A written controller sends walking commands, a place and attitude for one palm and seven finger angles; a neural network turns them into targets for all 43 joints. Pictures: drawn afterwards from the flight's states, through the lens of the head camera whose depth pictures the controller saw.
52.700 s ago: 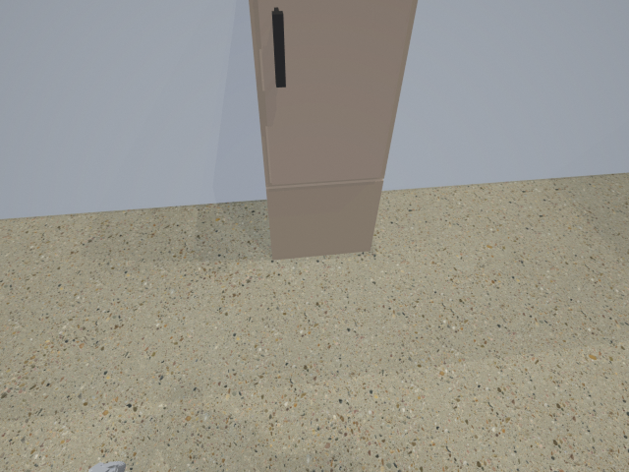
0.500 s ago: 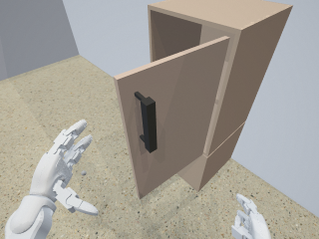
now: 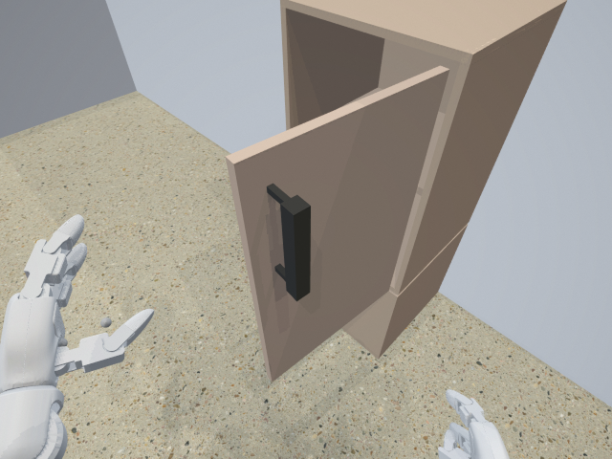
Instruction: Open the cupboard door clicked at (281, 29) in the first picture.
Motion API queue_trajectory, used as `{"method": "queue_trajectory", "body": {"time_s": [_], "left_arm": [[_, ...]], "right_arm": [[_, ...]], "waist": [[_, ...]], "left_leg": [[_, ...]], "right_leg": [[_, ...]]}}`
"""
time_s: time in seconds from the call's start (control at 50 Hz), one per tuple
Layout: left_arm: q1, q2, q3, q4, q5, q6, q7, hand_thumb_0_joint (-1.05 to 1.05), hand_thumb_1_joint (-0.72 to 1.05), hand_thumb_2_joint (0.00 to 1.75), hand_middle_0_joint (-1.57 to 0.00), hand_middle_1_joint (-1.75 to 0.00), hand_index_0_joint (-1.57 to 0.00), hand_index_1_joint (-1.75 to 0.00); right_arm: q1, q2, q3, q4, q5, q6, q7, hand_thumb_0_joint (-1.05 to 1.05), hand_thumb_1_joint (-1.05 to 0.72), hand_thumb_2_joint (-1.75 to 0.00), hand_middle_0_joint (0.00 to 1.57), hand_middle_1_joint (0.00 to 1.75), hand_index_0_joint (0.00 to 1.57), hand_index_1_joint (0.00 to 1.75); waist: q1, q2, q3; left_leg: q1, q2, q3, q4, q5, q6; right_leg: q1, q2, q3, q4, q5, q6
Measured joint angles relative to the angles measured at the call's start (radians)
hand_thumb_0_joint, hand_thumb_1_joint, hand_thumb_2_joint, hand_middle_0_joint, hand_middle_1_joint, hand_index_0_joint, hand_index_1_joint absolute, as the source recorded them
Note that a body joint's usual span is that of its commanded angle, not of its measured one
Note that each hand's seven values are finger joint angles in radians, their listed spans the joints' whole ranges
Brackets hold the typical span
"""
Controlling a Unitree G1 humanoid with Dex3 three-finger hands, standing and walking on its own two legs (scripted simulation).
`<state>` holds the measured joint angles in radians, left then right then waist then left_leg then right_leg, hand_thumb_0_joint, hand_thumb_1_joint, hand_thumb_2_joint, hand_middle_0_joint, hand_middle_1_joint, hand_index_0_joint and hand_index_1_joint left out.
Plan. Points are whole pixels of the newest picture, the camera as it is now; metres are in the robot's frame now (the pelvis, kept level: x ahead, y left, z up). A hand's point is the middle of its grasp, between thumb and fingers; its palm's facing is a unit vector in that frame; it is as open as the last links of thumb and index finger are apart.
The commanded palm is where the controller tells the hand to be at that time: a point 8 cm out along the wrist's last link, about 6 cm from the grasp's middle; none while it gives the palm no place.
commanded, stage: draw the hand back to the body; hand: left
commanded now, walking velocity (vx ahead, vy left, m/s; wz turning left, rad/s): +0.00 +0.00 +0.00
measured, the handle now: (287, 244) +0.36 +0.07 +0.11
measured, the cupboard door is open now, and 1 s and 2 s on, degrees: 84 84 84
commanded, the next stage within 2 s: step back with the hand held close in 0.60 s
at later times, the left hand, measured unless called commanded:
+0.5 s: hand (116, 310) +0.22 +0.23 +0.14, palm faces +0.44 -0.81 -0.38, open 7.5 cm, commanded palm +0.17 +0.27 +0.16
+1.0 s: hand (121, 311) +0.22 +0.23 +0.13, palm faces +0.31 -0.81 -0.50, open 7.4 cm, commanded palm +0.16 +0.27 +0.17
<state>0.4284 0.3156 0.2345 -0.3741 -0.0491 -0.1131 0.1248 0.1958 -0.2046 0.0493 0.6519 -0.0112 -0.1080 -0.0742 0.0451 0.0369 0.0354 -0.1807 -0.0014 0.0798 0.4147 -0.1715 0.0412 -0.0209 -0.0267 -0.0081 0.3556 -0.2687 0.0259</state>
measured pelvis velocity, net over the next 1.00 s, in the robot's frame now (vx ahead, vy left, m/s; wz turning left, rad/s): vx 0.01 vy -0.03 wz -0.03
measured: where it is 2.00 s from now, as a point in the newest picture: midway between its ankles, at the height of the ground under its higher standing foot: outside the picture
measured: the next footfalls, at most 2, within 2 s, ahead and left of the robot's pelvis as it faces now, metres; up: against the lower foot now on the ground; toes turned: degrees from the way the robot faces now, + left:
left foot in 1.54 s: -0.03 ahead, +0.10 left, +0.00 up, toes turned +1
right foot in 1.88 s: -0.26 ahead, -0.08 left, +0.00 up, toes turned -2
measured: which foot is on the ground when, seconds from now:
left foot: down 0.00-1.00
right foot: down 0.00-1.00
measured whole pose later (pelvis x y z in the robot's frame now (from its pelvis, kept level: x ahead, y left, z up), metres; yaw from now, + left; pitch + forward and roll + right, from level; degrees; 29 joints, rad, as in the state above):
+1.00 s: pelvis +0.01 -0.03 +0.00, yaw -2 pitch +1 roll -1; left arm 0.54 0.40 0.36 -0.44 -0.06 -0.12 0.10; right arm 0.14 -0.25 -0.02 0.56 0.02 0.03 -0.09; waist 0.02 0.04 0.04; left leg -0.28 0.06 0.09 0.48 -0.22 0.00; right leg -0.12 0.03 0.01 0.41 -0.29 0.00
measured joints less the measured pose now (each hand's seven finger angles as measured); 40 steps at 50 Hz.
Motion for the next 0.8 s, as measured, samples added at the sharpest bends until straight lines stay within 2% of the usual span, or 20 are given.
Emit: {"method": "queue_trajectory", "body": {"time_s": [0.26,0.38,0.56,0.74,0.8], "left_arm": [[0.032,0.034,0.097,-0.004,-0.007,0.006,0.003,0.01,0.66,0.80,-0.20,-0.30,-0.20,-0.30],[0.021,0.019,0.100,0.019,-0.014,0.012,0.002,0.01,0.81,0.86,-0.20,-0.30,-0.20,-0.30],[0.024,0.015,0.079,0.018,-0.013,0.021,-0.007,0.01,0.88,0.89,-0.20,-0.30,-0.21,-0.30],[0.030,0.023,0.093,0.014,-0.018,0.014,-0.012,0.01,0.89,0.90,-0.21,-0.30,-0.21,-0.30],[0.057,0.040,0.123,-0.017,-0.015,-0.008,-0.023,0.01,0.89,0.90,-0.21,-0.30,-0.21,-0.30]], "right_arm": [[-0.004,-0.018,-0.029,-0.002,0.004,0.010,0.006,0.01,-0.90,-0.90,0.20,0.30,0.20,0.30],[-0.015,-0.026,-0.038,-0.007,0.006,0.021,0.005,0.01,-0.90,-0.90,0.20,0.30,0.20,0.30],[-0.020,-0.021,-0.040,-0.009,0.003,0.029,-0.002,0.01,-0.90,-0.90,0.20,0.30,0.20,0.30],[-0.018,-0.024,-0.045,-0.007,0.004,0.039,-0.004,0.01,-0.90,-0.90,0.20,0.30,0.20,0.30],[-0.026,-0.029,-0.040,-0.024,0.010,0.063,0.000,0.01,-0.90,-0.90,0.20,0.30,0.20,0.30]], "waist": [[0.012,0.004,-0.019],[0.015,0.015,-0.022],[0.014,0.011,-0.021],[0.012,0.026,-0.020],[0.001,0.032,-0.027]], "left_leg": [[0.006,0.016,-0.006,0.004,-0.024,-0.020],[0.010,0.022,-0.013,-0.002,-0.026,-0.030],[0.018,0.039,-0.022,-0.005,-0.030,-0.050],[0.024,0.047,-0.023,-0.009,-0.032,-0.059],[-0.018,0.058,-0.025,0.025,-0.040,-0.048]], "right_leg": [[0.016,0.016,-0.004,-0.018,-0.014,-0.015],[0.020,0.024,-0.010,-0.019,-0.021,-0.025],[0.029,0.043,-0.015,-0.024,-0.027,-0.044],[0.032,0.051,-0.015,-0.024,-0.032,-0.054],[0.007,0.062,-0.015,-0.025,-0.026,-0.052]]}}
